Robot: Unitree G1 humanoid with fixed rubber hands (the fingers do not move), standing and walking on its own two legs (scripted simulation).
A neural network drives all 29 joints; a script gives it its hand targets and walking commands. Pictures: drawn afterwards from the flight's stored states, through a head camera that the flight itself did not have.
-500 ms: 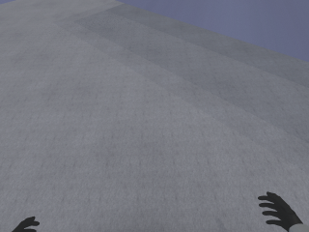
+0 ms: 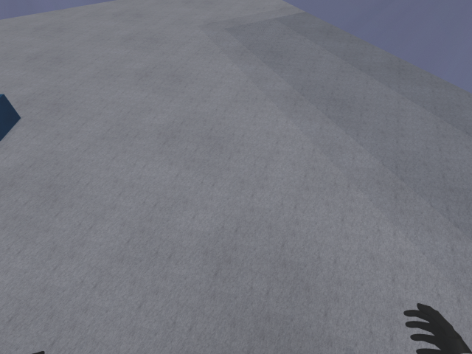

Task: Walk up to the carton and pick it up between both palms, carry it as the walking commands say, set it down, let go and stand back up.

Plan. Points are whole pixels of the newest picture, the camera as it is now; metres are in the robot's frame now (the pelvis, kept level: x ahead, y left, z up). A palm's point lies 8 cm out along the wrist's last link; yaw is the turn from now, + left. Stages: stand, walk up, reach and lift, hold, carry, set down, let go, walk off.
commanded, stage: walk up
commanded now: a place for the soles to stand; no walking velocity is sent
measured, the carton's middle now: out of the picture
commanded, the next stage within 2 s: none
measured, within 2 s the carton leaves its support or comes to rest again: neither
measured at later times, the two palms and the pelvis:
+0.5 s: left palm (34, 271) +0.31 +0.45 -0.07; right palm (355, 232) +0.40 -0.23 -0.08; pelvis +0.23 +0.09 -0.02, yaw +7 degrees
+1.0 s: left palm (23, 220) +0.40 +0.50 -0.02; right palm (274, 128) +0.78 -0.08 -0.07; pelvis +0.49 +0.13 +0.00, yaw +24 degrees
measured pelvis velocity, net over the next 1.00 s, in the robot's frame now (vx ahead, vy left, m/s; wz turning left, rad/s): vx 0.49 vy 0.13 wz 0.42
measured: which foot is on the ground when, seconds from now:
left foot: up 0.00-0.36, down 0.38-0.68, up 0.70-1.00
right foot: down 0.00-0.38, up 0.40-0.66, down 0.68-1.00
